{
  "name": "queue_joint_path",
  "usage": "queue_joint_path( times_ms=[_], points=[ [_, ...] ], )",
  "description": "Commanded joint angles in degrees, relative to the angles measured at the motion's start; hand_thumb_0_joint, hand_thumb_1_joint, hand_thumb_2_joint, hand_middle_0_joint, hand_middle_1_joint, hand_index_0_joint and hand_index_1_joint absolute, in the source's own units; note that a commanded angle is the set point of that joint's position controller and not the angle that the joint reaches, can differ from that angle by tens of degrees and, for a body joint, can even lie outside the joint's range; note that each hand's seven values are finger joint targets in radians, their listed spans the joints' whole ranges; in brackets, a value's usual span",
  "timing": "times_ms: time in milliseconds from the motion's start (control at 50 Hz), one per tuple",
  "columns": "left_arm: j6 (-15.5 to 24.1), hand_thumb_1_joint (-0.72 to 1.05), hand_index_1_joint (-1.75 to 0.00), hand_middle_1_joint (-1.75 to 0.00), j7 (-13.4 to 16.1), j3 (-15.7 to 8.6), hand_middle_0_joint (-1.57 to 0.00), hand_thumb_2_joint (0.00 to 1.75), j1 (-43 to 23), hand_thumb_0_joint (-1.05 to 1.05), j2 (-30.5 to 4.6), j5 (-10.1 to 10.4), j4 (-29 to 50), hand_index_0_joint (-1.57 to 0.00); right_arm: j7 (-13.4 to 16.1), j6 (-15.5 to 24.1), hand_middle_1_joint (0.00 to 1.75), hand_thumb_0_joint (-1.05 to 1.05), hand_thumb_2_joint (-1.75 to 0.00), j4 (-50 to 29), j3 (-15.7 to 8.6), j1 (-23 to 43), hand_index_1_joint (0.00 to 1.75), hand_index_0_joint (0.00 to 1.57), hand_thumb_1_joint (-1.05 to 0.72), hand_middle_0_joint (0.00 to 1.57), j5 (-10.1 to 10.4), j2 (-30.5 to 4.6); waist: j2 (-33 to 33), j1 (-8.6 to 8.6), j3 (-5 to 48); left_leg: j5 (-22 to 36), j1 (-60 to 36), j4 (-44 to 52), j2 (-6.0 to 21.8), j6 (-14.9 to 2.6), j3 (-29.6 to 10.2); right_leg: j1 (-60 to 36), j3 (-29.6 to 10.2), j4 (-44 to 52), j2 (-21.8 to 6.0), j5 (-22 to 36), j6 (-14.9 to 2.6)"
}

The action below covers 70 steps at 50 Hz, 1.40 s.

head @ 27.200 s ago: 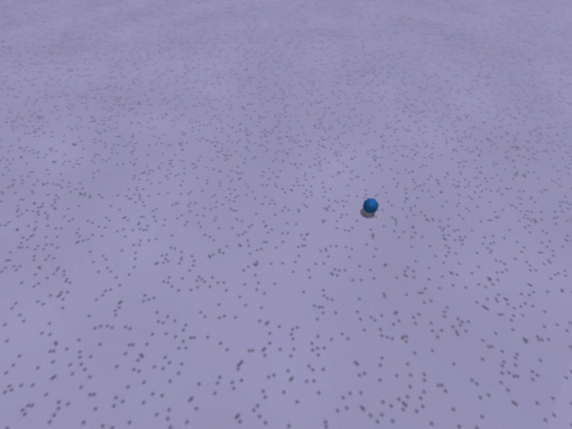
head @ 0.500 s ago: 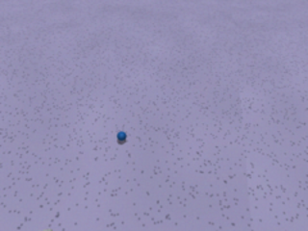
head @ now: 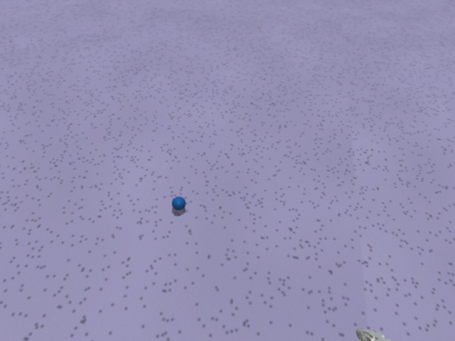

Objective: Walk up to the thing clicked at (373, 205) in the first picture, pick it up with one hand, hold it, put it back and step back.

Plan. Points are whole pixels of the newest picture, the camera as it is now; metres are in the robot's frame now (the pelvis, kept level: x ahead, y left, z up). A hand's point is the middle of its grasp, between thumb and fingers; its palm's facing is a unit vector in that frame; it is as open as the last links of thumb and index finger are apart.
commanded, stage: stand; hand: left
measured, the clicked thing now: (178, 203) +0.87 +0.24 -0.74
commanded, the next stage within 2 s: walk up in 0.88 s
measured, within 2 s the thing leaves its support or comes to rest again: neither
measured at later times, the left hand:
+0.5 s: hand out of the picture +0.06 +0.25 -0.15, palm faces -0.03 -0.94 -0.34, open 7.4 cm
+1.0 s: hand out of the picture +0.07 +0.26 -0.16, palm faces -0.02 -0.94 -0.34, open 7.4 cm
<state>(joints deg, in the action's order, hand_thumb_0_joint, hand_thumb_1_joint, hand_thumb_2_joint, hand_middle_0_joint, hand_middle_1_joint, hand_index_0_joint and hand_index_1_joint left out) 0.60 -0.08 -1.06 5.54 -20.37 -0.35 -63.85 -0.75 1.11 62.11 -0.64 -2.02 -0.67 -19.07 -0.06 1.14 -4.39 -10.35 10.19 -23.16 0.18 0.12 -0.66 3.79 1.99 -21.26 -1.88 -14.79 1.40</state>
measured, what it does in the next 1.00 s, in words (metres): stands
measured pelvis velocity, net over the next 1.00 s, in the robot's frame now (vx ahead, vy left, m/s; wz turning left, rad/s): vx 0.01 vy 0.00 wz -0.02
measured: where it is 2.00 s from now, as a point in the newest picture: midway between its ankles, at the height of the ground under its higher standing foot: (227, 325)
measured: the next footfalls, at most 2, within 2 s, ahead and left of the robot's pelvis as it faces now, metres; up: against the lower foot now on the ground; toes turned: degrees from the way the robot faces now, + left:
left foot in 1.38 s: +0.29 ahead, +0.08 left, +0.00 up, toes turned +1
right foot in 1.72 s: +0.31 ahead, -0.17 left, +0.00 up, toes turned -6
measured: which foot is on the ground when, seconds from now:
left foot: down 0.00-1.00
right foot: down 0.00-1.00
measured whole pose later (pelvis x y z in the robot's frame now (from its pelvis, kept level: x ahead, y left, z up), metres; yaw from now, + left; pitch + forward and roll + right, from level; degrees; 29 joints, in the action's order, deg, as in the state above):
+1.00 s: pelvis +0.01 +0.00 +0.00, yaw -1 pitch -2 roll +1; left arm 1.1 -2.2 -2.8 10.9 -21.6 -1.7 -61.1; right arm -2.6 1.7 61.3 -2.4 -9.9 -2.0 -20.9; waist -0.9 0.2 -1.3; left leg -17.1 12.0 -27.1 -0.2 -1.8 0.0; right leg 7.4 0.3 -28.6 -1.6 -24.3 -2.1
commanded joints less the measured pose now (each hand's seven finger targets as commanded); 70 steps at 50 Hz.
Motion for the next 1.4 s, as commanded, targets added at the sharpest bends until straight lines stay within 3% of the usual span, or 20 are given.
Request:
queue_joint_path(
  times_ms=[0, 320, 720, 840, 860, 880, 900, 940, 980, 1020, 1060, 1080, 1100, 1120, 1160, 1180, 1280, 1340, 1360, 1380],
  points=[
    [1.6, 0.90, -0.30, -0.30, 0.5, -1.6, -0.20, 0.90, -2.5, 0.00, -11.8, -0.1, 2.5, -0.20, 1.0, 1.2, 0.30, 0.00, -0.90, -2.6, -2.4, 2.2, 0.30, 0.20, -0.90, 0.20, 0.5, -12.2, 0.1, -0.92, 7.9, 16.3, -7.3, 3.8, 7.3, -1.63, -5.7, 1.5, -4.9, 4.8, -5.6, 12.8, -2.08],
    [1.4, 0.90, -0.30, -0.30, 0.4, -1.3, -0.20, 0.90, -2.1, 0.00, -11.9, -0.3, 1.2, -0.20, 0.7, 0.9, 0.30, 0.00, -0.90, -0.2, -1.9, 1.0, 0.30, 0.20, -0.90, 0.20, 0.2, -13.0, 0.2, -0.80, 4.9, 3.0, -2.4, 7.8, 6.9, -0.99, -6.0, 2.0, -5.4, 7.4, -5.7, 3.7, -2.10],
    [1.2, 0.90, -0.30, -0.30, 0.2, -1.1, -0.20, 0.90, -1.0, 0.00, -12.0, -0.2, 1.8, -0.20, 0.9, 0.8, 0.30, 0.00, -0.90, 0.4, -1.1, -1.8, 0.30, 0.20, -0.90, 0.20, 0.2, -13.4, 0.2, -1.21, 5.0, 5.5, -2.7, 7.2, 7.1, -0.99, -5.8, 3.0, -5.6, 7.2, -5.7, 5.1, -2.25],
    [1.3, 0.90, -0.30, -0.30, 0.4, -1.2, -0.20, 0.90, -0.8, 0.00, -12.2, -0.1, 1.7, -0.20, 1.0, 1.0, 0.30, 0.00, -0.90, 0.4, -1.0, -2.0, 0.30, 0.20, -0.90, 0.20, 0.4, -13.3, 0.2, -1.27, 6.4, 11.9, -4.0, 5.9, 7.3, -1.16, -5.5, 1.4, -5.6, 6.5, -6.0, 10.3, -2.07],
    [1.9, 0.90, -0.30, -0.30, -0.8, -4.0, -0.20, 0.90, 2.8, 0.00, -15.9, -0.8, 4.8, -0.20, -0.2, 1.6, 0.30, 0.00, -0.90, -2.5, -4.3, -5.7, 0.30, 0.20, -0.90, 0.20, -0.5, -17.3, -0.7, -1.37, 11.5, -15.7, -5.3, 1.8, 4.1, -4.64, -4.4, 0.0, -4.3, 2.5, -2.7, -12.8, -4.78],
    [1.9, 0.90, -0.30, -0.30, -1.2, -4.3, -0.20, 0.90, 3.6, 0.00, -15.8, -1.5, 4.6, -0.20, -0.6, 1.6, 0.30, 0.00, -0.90, -2.3, -5.0, -6.9, 0.30, 0.20, -0.90, 0.20, -1.2, -17.8, 0.7, -1.31, 7.8, -27.1, -1.3, 2.3, 5.1, -5.51, -6.8, 4.2, -6.3, 0.4, -3.6, -22.7, -6.06],
    [1.9, 0.90, -0.30, -0.30, -1.6, -4.6, -0.20, 0.90, 3.2, 0.00, -15.2, -1.6, 5.7, -0.20, -0.8, 1.5, 0.30, 0.00, -0.90, -3.3, -5.1, -6.2, 0.30, 0.20, -0.90, 0.20, -1.3, -17.6, 2.4, -1.11, 3.1, -30.3, 2.5, 3.5, 6.1, -6.11, -9.3, 8.5, -7.4, -1.7, -3.7, -25.3, -6.49],
    [2.0, 0.90, -0.30, -0.30, -1.9, -4.7, -0.20, 0.90, 2.0, 0.00, -13.5, -1.7, 7.8, -0.20, -1.1, 1.6, 0.30, 0.00, -0.90, -4.9, -5.6, -6.5, 0.30, 0.20, -0.90, 0.20, -1.4, -16.7, 3.4, -1.44, -4.4, -27.4, 4.0, 5.4, 8.4, -7.37, -13.6, 15.6, -6.3, -5.5, -2.5, -19.2, -6.25],
    [2.4, 0.90, -0.30, -0.30, -1.8, -4.5, -0.20, 0.90, 2.8, 0.00, -12.4, -1.7, 8.8, -0.20, -1.2, 2.1, 0.30, 0.00, -0.90, -5.9, -6.6, -9.3, 0.30, 0.20, -0.90, 0.20, -1.1, -18.5, 6.0, -2.30, -1.4, -22.8, -4.2, 7.8, 13.4, -11.02, -19.3, 19.9, -1.3, -11.3, 0.3, -10.2, -4.95],
    [2.7, 0.90, -0.30, -0.30, -2.1, -4.8, -0.20, 0.90, 4.3, 0.00, -12.5, -1.7, 9.6, -0.20, -1.5, 1.8, 0.30, 0.00, -0.90, -8.2, -7.7, -9.1, 0.30, 0.20, -0.90, 0.20, -1.4, -19.7, 7.6, -2.63, 0.9, -25.5, -3.7, 10.3, 16.7, -14.07, -22.0, 18.2, -1.9, -11.9, -0.2, -13.8, -3.87],
    [3.5, 0.90, -0.30, -0.30, -1.9, -5.3, -0.20, 0.90, 11.2, 0.00, -12.4, -1.5, 8.6, -0.20, -2.0, 1.1, 0.30, 0.00, -0.90, -10.7, -7.3, -3.4, 0.30, 0.20, -0.90, 0.20, -1.2, -18.8, 8.6, 2.38, 0.9, -19.0, 3.9, 2.8, 12.6, -10.99, -14.4, 5.2, -1.9, -1.0, 0.0, -10.1, -5.00],
    [4.2, 0.90, -0.30, -0.30, -1.4, -6.3, -0.20, 0.90, 16.8, 0.00, -15.0, -1.9, 7.0, -0.20, -2.0, 1.0, 0.30, 0.00, -0.90, -12.7, -6.0, -0.3, 0.30, 0.20, -0.90, 0.20, -0.8, -14.5, 0.0, 5.67, 1.3, -10.7, 14.2, -11.0, 5.7, -6.79, -5.6, -6.9, -9.1, 6.0, -2.1, -9.1, -6.18],
    [4.9, 0.90, -0.30, -0.30, -0.8, -7.8, -0.20, 0.90, 19.6, 0.00, -21.2, -2.4, 7.1, -0.20, -2.0, 1.1, 0.30, 0.00, -0.90, -15.0, -4.6, 0.7, 0.30, 0.20, -0.90, 0.20, -0.6, -10.3, -15.2, 6.16, -1.3, -17.5, 33.5, -28.3, -3.6, -2.79, 2.8, -17.8, -29.4, 10.2, -14.3, -1.4, -9.59],
    [4.9, 0.90, -0.30, -0.30, -0.6, -8.0, -0.20, 0.90, 18.4, 0.00, -22.8, -2.0, 9.1, -0.20, -1.1, 1.4, 0.30, 0.00, -0.90, -15.2, -4.8, 2.0, 0.30, 0.20, -0.90, 0.20, -1.1, -12.6, -7.7, 5.94, -5.6, -19.8, 38.4, -30.2, -0.2, -1.44, -2.5, -17.1, -32.5, 7.8, -21.8, 16.2, -16.01],
    [4.5, 0.90, -0.30, -0.30, -0.1, -7.0, -0.20, 0.90, 16.5, 0.00, -17.7, -0.2, 10.8, -0.20, -1.1, 1.9, 0.30, 0.00, -0.90, -13.5, -5.2, -2.5, 0.30, 0.20, -0.90, 0.20, -0.7, -14.0, -1.7, 2.84, -3.0, -17.8, 35.3, -32.2, 0.8, -1.63, -4.1, -19.5, -19.5, 1.8, -15.9, 37.2, -14.31],
    [4.2, 0.90, -0.30, -0.30, 0.2, -6.7, -0.20, 0.90, 16.0, 0.00, -17.2, -0.3, 11.6, -0.20, -1.3, 1.8, 0.30, 0.00, -0.90, -14.3, -5.2, -2.4, 0.30, 0.20, -0.90, 0.20, -0.4, -13.6, -4.3, 2.40, -2.1, -16.6, 34.2, -29.4, 1.0, -1.83, -3.3, -19.6, -15.8, 1.3, -14.0, 38.5, -13.03],
    [3.8, 0.90, -0.30, -0.30, -0.2, -6.1, -0.20, 0.90, 12.4, 0.00, -16.9, -0.4, 16.4, -0.20, -3.0, 1.7, 0.30, 0.00, -0.90, -16.9, -5.6, -3.4, 0.30, 0.20, -0.90, 0.20, -0.5, -11.8, -8.5, 1.32, -0.2, -1.7, 13.6, -10.1, 0.8, -2.43, 3.8, -4.8, -4.7, -0.5, -7.5, 31.2, -9.90],
    [3.7, 0.90, -0.30, -0.30, -0.3, -5.1, -0.20, 0.90, 12.5, 0.00, -15.6, 0.7, 18.2, -0.20, -2.3, 1.9, 0.30, 0.00, -0.90, -13.9, -8.3, -18.0, 0.30, 0.20, -0.90, 0.20, -1.0, -14.5, -1.9, -6.15, 8.2, 6.9, -14.1, -6.7, -1.1, -5.59, 5.0, 9.1, -1.7, -19.2, -5.8, 30.0, -7.92],
    [3.6, 0.90, -0.30, -0.30, -0.3, -4.3, -0.20, 0.90, 15.5, 0.00, -13.2, 1.1, 18.2, -0.20, -1.8, 1.9, 0.30, 0.00, -0.90, -13.6, -9.8, -23.6, 0.30, 0.20, -0.90, 0.20, -1.9, -16.9, 4.8, -8.67, 11.4, 1.0, -21.9, -5.8, 2.1, -7.93, -0.2, 16.7, -1.0, -31.5, -2.0, 21.6, -6.13],
    [3.5, 0.90, -0.30, -0.30, -0.3, -3.9, -0.20, 0.90, 18.9, 0.00, -10.3, 1.5, 18.8, -0.20, -1.3, 2.2, 0.30, 0.00, -0.90, -14.7, -10.5, -25.8, 0.30, 0.20, -0.90, 0.20, -2.5, -20.9, 13.3, -8.21, 14.1, -9.6, -23.8, -0.4, 16.6, -13.80, -25.6, 25.8, -2.7, -47.0, 6.2, -7.2, -4.44]
  ],
)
